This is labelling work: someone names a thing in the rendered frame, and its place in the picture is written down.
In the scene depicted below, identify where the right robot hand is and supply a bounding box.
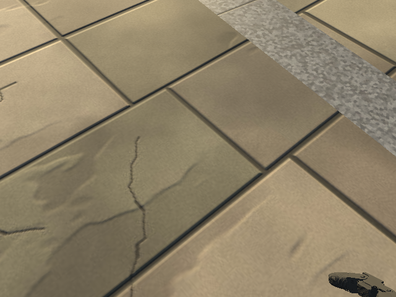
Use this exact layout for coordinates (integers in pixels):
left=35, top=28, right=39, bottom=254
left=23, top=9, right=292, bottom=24
left=329, top=272, right=396, bottom=297

